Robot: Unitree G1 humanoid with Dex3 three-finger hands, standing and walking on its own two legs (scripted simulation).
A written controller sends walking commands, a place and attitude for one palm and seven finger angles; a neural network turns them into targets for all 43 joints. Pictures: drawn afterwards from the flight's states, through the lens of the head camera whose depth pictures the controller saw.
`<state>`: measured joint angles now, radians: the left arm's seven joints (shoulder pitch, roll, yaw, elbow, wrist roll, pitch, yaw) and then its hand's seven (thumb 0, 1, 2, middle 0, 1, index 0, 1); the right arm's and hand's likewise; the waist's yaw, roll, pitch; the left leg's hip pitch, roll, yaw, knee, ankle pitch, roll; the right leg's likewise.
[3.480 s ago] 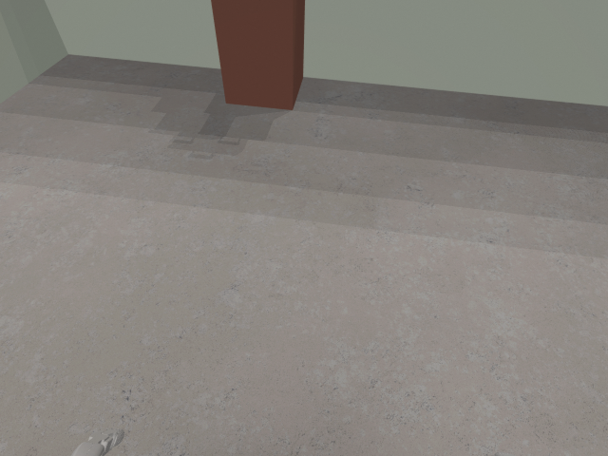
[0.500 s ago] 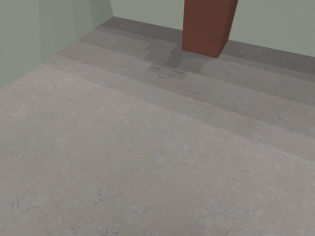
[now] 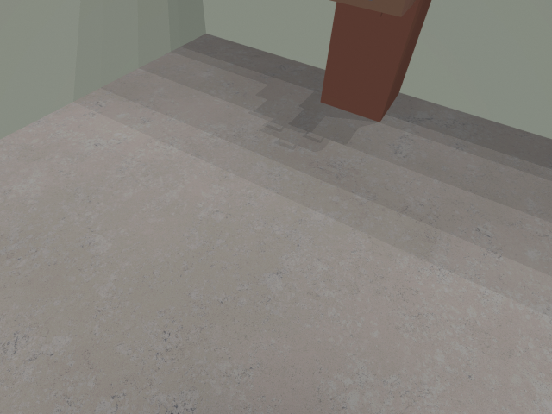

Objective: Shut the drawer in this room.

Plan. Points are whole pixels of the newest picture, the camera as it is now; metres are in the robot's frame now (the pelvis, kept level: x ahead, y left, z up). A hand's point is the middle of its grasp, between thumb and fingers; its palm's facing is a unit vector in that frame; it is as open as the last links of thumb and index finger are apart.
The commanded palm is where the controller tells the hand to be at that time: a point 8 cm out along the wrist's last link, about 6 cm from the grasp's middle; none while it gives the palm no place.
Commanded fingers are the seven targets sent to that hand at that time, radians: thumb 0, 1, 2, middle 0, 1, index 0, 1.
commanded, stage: turn or walk to find it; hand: left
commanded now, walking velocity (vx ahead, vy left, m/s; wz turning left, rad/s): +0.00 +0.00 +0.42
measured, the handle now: out of the picture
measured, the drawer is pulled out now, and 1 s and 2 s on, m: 0.24 0.24 0.24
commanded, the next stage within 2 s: stand and wait in 0.44 s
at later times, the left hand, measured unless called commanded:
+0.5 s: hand out of the picture +0.03 +0.23 -0.19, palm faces +0.21 -0.96 -0.18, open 7.4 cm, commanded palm none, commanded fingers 0.00 0.90 0.90 -0.20 -0.30 -0.20 -0.30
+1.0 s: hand out of the picture +0.00 +0.17 -0.17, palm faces +0.23 -0.95 -0.23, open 7.3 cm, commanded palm none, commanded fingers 0.00 0.90 0.90 -0.20 -0.30 -0.20 -0.30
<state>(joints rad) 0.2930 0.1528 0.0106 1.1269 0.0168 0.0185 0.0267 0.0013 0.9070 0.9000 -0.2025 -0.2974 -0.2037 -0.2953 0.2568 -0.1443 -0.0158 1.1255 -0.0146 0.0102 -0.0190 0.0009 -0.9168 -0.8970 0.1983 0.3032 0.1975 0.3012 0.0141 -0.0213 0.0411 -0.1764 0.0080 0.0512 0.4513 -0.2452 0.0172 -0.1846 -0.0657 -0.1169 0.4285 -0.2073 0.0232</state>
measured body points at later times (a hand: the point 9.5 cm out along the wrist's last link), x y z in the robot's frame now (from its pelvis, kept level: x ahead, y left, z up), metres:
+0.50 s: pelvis -0.01 +0.03 -0.01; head +0.02 +0.07 +0.44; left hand +0.01 +0.28 -0.17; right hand +0.09 -0.21 -0.14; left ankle -0.01 +0.10 -0.74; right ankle -0.02 -0.12 -0.67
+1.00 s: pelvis +0.01 -0.01 +0.00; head +0.01 -0.02 +0.45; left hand -0.01 +0.22 -0.15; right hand +0.06 -0.22 -0.17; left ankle -0.01 +0.10 -0.74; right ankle +0.03 -0.11 -0.74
